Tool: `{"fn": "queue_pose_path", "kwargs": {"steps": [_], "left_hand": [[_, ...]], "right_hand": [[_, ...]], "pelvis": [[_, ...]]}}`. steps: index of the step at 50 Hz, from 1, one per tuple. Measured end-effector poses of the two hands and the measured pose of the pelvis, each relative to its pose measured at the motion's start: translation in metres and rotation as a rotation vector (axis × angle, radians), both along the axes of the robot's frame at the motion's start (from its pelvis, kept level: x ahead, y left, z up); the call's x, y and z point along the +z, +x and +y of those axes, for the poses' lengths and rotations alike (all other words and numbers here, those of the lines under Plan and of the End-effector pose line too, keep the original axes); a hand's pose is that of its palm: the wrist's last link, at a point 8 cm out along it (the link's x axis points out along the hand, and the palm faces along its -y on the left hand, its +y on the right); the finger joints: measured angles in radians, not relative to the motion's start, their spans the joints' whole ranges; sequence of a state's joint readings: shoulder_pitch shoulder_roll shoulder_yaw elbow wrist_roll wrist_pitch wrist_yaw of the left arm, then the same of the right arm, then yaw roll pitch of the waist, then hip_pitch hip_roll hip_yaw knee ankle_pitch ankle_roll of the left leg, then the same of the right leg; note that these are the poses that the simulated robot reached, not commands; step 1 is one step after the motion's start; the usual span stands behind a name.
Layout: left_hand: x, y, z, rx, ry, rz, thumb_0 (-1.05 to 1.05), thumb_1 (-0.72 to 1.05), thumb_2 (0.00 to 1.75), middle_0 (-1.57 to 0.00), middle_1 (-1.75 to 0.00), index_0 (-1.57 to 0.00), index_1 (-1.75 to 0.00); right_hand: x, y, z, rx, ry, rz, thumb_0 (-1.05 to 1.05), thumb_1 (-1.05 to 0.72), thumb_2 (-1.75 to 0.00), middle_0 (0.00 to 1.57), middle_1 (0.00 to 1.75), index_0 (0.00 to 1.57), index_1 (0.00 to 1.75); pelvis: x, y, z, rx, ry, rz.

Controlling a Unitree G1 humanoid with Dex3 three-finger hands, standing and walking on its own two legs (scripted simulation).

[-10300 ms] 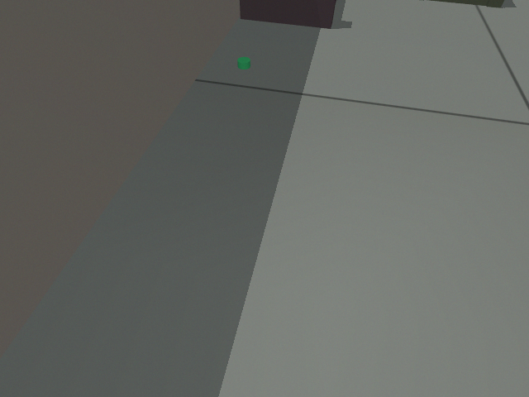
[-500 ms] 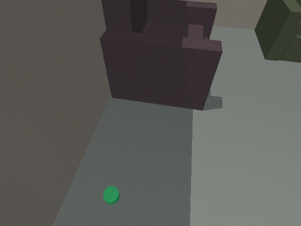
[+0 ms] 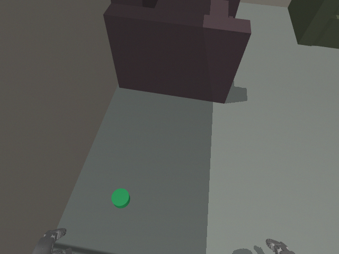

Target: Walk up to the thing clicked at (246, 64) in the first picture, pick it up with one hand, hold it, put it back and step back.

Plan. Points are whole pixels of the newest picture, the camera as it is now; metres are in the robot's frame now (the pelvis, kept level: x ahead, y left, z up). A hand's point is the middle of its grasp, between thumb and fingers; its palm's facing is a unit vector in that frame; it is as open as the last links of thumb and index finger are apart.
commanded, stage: rise first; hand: left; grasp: from above
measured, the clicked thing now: (120, 198) +0.46 +0.24 -0.74
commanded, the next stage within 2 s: none
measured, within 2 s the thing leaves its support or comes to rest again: neither
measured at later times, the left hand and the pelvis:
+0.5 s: hand out of the picture +0.14 +0.26 -0.21, palm faces -0.12 -0.90 -0.42, open 13.9 cm; pelvis -0.01 +0.01 -0.07, yaw -1 degrees
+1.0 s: hand (79, 244) +0.20 +0.29 -0.34, palm faces -0.40 -0.65 -0.64, open 14.1 cm; pelvis -0.04 +0.00 -0.19, yaw -1 degrees
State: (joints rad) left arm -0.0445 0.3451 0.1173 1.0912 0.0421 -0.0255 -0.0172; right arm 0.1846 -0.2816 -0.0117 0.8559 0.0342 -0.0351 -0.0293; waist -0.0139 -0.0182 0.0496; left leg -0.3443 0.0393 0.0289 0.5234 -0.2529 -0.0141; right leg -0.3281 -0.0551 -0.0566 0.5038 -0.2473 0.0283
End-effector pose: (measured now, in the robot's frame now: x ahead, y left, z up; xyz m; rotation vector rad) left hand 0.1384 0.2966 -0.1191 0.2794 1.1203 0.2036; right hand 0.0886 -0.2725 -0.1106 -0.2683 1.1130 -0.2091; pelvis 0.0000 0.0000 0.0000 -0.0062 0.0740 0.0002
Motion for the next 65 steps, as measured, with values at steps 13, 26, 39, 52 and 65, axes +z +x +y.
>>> {"fn": "queue_pose_path", "kwargs": {"steps": [13, 26, 39, 52, 65], "left_hand": [[-0.022, 0.013, 0.003, -0.086, 0.062, 0.051, 0.0, -0.16, 1.03, -0.05, -1.01, -0.05, -1.0], [-0.05, -0.002, 0.009, -0.143, 0.111, 0.032, 0.0, -0.51, 1.02, -0.06, -1.08, -0.06, -1.09], [-0.082, 0.002, 0.015, -0.244, 0.186, 0.044, 0.0, -0.52, 0.98, -0.05, -1.11, -0.07, -1.1], [-0.185, 0.08, 0.022, -0.597, 0.41, -0.089, 0.0, -0.53, 1.0, -0.05, -1.11, -0.05, -1.11], [-0.28, 0.155, 0.021, -0.849, 0.631, -0.168, 0.0, -0.56, 1.04, -0.06, -1.1, -0.06, -1.11]], "right_hand": [[-0.017, -0.004, 0.017, -0.03, 0.042, -0.094, 0.01, -0.92, -0.9, 0.2, 0.3, 0.2, 0.3], [-0.04, 0.047, 0.022, 0.051, 0.0, -0.255, 0.01, -0.88, -0.9, 0.2, 0.3, 0.2, 0.3], [-0.069, 0.069, 0.034, 0.117, 0.003, -0.336, 0.01, -0.87, -0.89, 0.2, 0.3, 0.2, 0.3], [-0.195, 0.046, 0.01, 0.14, -0.008, -0.225, 0.01, -0.86, -0.89, 0.2, 0.3, 0.2, 0.3], [-0.33, -0.033, -0.004, 0.101, 0.017, 0.044, 0.01, -0.88, -0.9, 0.2, 0.3, 0.2, 0.3]], "pelvis": [[-0.027, -0.002, 0.005, -0.017, -0.011, 0.102], [-0.068, -0.005, 0.007, -0.009, -0.025, 0.191], [-0.103, -0.012, 0.007, -0.003, -0.035, 0.28], [-0.211, -0.041, 0.004, -0.009, -0.024, 0.462], [-0.317, -0.075, -0.001, -0.026, -0.037, 0.533]]}}
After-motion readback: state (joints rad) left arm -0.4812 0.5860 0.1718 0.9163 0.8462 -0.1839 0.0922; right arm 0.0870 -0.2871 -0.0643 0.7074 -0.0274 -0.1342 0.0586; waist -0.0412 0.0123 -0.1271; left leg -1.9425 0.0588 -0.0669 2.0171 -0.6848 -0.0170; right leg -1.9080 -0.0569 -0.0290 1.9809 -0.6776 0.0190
